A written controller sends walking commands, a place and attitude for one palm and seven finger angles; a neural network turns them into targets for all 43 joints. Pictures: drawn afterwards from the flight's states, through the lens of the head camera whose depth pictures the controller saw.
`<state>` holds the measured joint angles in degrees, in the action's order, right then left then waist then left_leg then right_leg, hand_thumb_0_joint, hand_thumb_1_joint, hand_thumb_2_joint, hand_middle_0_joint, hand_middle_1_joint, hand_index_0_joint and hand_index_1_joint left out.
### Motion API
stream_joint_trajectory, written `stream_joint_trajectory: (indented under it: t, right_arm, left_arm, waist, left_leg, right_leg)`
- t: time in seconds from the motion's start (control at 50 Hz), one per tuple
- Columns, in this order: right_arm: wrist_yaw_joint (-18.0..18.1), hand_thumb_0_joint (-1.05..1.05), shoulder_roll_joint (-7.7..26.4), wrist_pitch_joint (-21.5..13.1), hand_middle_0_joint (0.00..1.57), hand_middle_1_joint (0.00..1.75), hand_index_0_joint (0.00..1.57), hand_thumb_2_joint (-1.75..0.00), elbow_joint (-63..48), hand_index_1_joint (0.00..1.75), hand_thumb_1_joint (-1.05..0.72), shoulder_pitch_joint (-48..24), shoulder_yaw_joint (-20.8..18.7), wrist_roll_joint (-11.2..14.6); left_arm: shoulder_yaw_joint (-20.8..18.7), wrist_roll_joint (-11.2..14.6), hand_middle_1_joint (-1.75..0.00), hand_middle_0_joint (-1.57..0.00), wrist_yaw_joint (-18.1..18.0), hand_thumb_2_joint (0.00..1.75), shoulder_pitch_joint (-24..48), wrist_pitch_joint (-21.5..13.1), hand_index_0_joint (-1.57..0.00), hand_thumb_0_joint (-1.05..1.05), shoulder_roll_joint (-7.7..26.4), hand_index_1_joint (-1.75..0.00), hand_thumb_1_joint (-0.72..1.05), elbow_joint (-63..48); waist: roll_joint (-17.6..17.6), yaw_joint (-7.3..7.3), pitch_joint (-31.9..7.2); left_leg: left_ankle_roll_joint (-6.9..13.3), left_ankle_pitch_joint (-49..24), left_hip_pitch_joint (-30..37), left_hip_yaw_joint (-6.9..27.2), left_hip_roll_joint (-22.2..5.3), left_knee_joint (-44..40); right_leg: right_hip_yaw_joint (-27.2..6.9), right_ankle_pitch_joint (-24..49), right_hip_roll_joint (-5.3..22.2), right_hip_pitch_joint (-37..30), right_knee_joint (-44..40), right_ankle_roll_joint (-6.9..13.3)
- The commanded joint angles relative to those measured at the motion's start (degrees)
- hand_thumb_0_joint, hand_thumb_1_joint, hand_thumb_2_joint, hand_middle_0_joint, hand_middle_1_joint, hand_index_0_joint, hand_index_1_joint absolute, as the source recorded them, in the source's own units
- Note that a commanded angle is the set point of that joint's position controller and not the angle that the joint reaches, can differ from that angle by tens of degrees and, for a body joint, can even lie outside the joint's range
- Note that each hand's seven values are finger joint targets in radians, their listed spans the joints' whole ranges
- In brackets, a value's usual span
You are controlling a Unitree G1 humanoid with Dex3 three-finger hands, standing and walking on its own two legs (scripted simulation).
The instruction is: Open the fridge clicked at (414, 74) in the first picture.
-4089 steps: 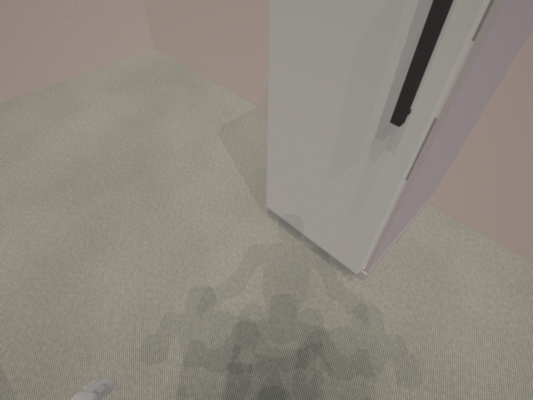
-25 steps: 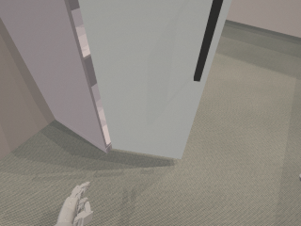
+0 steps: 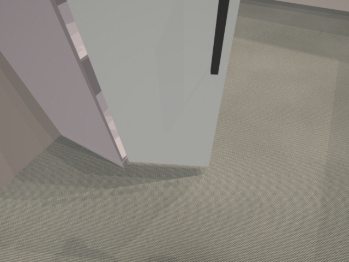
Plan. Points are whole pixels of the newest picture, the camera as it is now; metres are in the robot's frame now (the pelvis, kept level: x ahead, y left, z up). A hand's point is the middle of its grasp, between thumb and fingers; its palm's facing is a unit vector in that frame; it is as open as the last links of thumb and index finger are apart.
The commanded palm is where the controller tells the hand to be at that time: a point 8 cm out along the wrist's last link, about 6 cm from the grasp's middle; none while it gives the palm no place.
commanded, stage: let the arm hang, fingers relaxed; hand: right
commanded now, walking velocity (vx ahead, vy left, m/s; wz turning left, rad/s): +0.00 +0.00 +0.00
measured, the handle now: out of the picture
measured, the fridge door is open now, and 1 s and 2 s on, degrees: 66 66 66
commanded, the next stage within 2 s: look to check the result in 0.58 s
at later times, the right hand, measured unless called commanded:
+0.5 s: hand out of the picture +0.09 -0.23 -0.15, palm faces -0.04 +0.96 -0.28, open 7.4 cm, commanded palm none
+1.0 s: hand out of the picture +0.10 -0.23 -0.15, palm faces -0.05 +0.95 -0.31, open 7.4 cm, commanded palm none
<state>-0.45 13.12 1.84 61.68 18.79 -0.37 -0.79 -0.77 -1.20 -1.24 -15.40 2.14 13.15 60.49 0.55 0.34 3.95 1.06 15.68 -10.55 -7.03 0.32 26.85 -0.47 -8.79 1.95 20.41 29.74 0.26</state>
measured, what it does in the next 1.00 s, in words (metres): stands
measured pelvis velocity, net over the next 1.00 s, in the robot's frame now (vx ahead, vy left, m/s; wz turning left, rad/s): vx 0.04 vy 0.00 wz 0.03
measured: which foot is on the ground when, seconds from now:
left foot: down 0.00-1.00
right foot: down 0.00-1.00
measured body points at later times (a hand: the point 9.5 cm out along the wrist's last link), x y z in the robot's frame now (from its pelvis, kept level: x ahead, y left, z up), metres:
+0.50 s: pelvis +0.02 -0.01 +0.01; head +0.02 +0.00 +0.46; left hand +0.07 +0.26 -0.14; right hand +0.09 -0.28 -0.13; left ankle -0.01 +0.11 -0.73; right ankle +0.08 -0.11 -0.74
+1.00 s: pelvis +0.04 +0.00 +0.01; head +0.06 +0.01 +0.46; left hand +0.10 +0.29 -0.13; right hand +0.10 -0.28 -0.13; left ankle -0.01 +0.11 -0.74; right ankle +0.08 -0.11 -0.73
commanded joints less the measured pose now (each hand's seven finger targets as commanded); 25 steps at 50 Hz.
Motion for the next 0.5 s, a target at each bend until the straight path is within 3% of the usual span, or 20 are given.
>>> stream_joint_trajectory:
  t: [0.0,0.08,0.18,0.32,0.36,0.48]
  right_arm:
    - [1.0,0.0,8.8,-2.2,0.2,0.3,0.2,-0.9,-1.8,0.3,-0.9,-2.4,-2.4,-0.3]
    - [1.1,0.0,9.2,-2.0,0.2,0.3,0.2,-0.9,-0.2,0.3,-0.9,-3.6,-2.5,-0.3]
    - [1.1,0.0,10.4,-2.2,0.2,0.3,0.2,-0.9,0.6,0.3,-0.9,-4.4,-2.5,-0.3]
    - [1.2,0.0,11.5,-2.9,0.2,0.3,0.2,-0.9,0.1,0.3,-0.9,-7.3,-2.4,-0.2]
    - [1.2,0.0,11.7,-2.9,0.2,0.3,0.2,-0.9,0.1,0.3,-0.9,-8.0,-2.4,-0.2]
    - [1.2,0.0,12.7,-3.2,0.2,0.3,0.2,-0.9,0.0,0.3,-0.9,-10.2,-2.4,-0.1]
  left_arm:
    - [-2.1,0.0,-0.3,-0.2,-0.6,0.9,1.6,-1.9,-0.2,0.0,9.5,-0.3,0.9,-2.8]
    - [-2.3,-0.2,-0.3,-0.2,-0.5,0.9,1.4,-1.9,-0.2,0.0,10.2,-0.3,0.9,-1.2]
    - [-2.4,-0.2,-0.3,-0.2,-0.3,0.9,3.1,-2.2,-0.2,0.0,10.5,-0.3,0.9,-0.3]
    - [-2.1,-0.1,-0.3,-0.2,0.0,0.9,5.5,-2.8,-0.2,0.0,10.6,-0.3,0.9,0.6]
    - [-1.9,-0.1,-0.3,-0.2,0.1,0.9,6.4,-2.9,-0.2,0.0,10.9,-0.3,0.9,0.9]
    - [-1.7,0.0,-0.3,-0.2,0.1,0.9,8.0,-3.3,-0.2,0.0,11.8,-0.3,0.9,1.2]
  waist:
    - [-2.7,-0.66,-2.9]
    - [-1.4,-0.84,-0.4]
    - [-0.6,-0.28,-0.4]
    - [0.0,-0.38,-2.9]
    - [-1.6,-0.33,-3.1]
    - [-1.2,-0.57,-4.3]
  left_leg:
    - [2.8,7.0,-3.5,7.9,-6.1,-9.2]
    - [2.7,8.7,-4.7,7.4,-5.9,-9.1]
    - [2.3,6.8,-3.6,7.4,-6.1,-8.8]
    - [1.7,-0.1,-1.5,7.7,-7.1,-9.1]
    - [1.5,-0.6,-0.9,7.8,-7.0,-9.2]
    - [1.3,-4.4,1.0,8.1,-7.7,-10.2]
  right_leg:
    - [-6.5,-8.7,4.6,-4.9,-8.1,2.3]
    - [-7.2,-11.0,4.9,-4.9,-10.6,2.5]
    - [-7.2,-9.9,4.9,-5.4,-12.3,2.5]
    - [-5.4,0.6,5.0,-9.0,-11.0,2.2]
    - [-5.5,1.4,5.1,-9.4,-11.5,2.1]
    - [-4.6,6.4,5.1,-11.1,-11.1,1.7]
